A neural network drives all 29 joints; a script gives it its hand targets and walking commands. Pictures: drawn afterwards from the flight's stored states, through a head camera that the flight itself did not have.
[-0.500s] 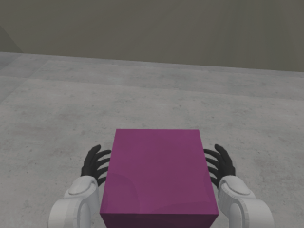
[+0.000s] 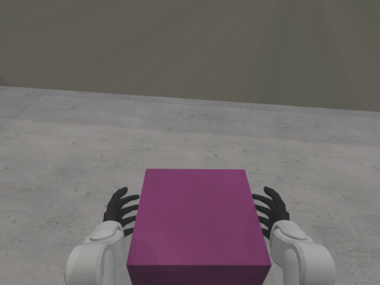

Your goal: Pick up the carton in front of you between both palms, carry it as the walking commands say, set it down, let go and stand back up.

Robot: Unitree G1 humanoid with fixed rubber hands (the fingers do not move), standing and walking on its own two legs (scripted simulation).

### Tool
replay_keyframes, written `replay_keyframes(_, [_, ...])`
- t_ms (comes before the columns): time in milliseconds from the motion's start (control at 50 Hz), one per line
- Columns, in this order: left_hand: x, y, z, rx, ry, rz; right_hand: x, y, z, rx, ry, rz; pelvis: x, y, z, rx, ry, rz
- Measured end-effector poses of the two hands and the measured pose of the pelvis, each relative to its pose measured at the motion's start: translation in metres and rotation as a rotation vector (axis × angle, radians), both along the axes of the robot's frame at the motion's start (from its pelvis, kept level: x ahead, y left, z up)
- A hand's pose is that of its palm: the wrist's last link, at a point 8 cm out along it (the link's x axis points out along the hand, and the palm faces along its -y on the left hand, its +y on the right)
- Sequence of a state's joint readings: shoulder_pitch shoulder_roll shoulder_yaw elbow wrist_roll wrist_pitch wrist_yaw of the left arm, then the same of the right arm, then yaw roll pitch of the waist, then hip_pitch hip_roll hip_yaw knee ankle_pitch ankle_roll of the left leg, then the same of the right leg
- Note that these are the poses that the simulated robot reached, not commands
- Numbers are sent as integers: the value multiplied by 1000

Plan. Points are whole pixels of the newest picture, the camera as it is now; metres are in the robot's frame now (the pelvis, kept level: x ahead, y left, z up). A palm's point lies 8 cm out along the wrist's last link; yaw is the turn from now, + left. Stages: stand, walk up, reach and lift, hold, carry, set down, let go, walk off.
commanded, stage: carry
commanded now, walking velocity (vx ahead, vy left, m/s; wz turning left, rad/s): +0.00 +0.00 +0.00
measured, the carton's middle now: (195, 244) +0.23 +0.00 +0.00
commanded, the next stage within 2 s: hold in 1.32 s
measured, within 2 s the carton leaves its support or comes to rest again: neither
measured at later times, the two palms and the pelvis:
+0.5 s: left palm (126, 220) +0.24 +0.13 +0.08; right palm (282, 220) +0.24 -0.17 +0.08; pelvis +0.02 -0.02 +0.00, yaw +0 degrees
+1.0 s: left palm (135, 220) +0.27 +0.12 +0.04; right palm (276, 221) +0.27 -0.17 +0.04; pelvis +0.01 -0.02 +0.00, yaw +0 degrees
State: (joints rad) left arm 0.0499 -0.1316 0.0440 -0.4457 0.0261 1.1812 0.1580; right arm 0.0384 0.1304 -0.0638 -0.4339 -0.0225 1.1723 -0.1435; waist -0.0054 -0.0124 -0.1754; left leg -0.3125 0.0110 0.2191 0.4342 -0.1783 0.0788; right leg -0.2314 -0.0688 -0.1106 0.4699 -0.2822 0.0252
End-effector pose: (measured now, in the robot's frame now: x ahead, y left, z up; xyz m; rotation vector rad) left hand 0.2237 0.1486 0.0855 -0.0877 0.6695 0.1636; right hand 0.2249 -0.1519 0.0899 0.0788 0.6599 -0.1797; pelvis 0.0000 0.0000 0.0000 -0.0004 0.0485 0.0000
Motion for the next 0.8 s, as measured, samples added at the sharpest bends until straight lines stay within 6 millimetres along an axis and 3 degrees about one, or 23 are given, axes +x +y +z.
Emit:
replay_keyframes(160, [14, -3, -2, 3, 5, 17, 17, -3, -6, 8, 6, 14, 14, -7, -2, -3, 7, 6])
replay_keyframes(360, [22, -13, -4, -1, -2, 1, 20, -14, -7, -1, 1, 0, 20, -14, -3, -2, 6, 7])
replay_keyframes(560, [19, -17, -9, -1, 16, -2, 17, -17, -10, -9, 18, 1, 18, -18, -3, -4, 0, 3])
replay_keyframes(800, [28, -20, -26, 41, 67, -29, 24, -19, -29, -45, 73, 27, 9, -20, -1, -3, -6, -2])
